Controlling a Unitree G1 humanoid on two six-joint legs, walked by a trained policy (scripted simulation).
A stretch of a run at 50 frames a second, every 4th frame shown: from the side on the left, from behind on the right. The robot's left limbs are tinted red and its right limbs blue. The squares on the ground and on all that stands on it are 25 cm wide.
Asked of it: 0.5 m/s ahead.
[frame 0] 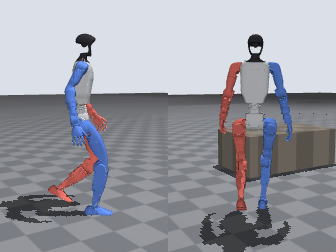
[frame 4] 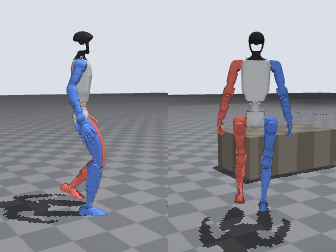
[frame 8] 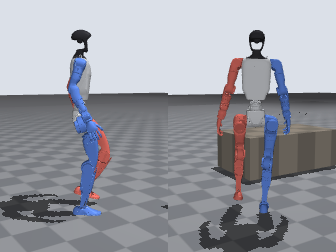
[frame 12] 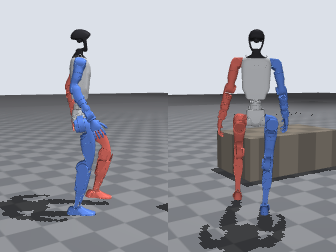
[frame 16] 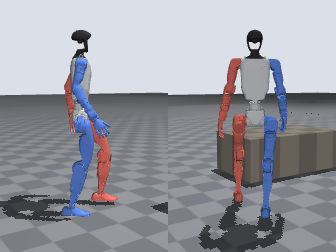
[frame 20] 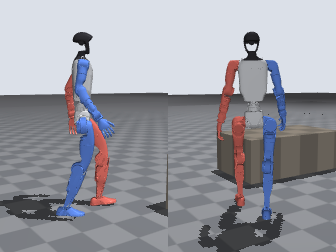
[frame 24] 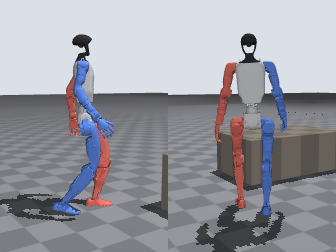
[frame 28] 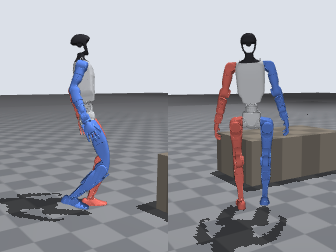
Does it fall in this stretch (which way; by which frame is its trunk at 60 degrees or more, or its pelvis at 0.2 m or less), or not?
no
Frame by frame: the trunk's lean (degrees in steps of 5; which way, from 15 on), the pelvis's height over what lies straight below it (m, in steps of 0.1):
0: 5, 0.8
4: 5, 0.8
8: 0, 0.8
12: 0, 0.8
16: 0, 0.8
20: 0, 0.8
24: 5, 0.8
28: 5, 0.8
